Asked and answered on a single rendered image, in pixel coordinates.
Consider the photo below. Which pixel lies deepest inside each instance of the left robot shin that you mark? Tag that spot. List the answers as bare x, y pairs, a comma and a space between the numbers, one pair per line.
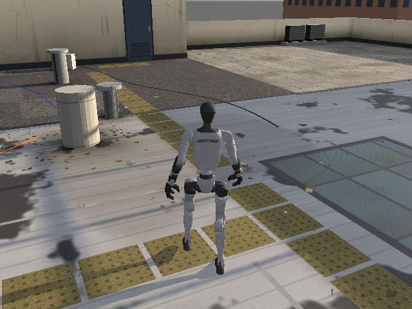
187, 221

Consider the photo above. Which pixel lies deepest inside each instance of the right robot upper arm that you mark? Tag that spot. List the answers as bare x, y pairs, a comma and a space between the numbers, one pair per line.
231, 148

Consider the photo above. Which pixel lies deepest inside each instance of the robot right forearm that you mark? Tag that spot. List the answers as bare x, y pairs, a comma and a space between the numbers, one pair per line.
237, 168

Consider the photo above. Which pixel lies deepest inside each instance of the humanoid robot head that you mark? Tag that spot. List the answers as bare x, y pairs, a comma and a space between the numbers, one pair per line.
208, 111

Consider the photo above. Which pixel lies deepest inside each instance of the left robot hand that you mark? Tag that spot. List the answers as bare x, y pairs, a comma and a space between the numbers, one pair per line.
168, 190

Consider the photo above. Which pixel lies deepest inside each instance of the right robot hand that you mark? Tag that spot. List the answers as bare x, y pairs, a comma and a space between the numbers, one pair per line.
233, 176

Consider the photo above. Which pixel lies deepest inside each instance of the robot left forearm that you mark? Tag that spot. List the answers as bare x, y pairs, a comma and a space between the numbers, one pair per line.
174, 172

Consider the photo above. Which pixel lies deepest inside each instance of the left robot upper arm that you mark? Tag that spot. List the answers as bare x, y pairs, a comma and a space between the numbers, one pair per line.
183, 147

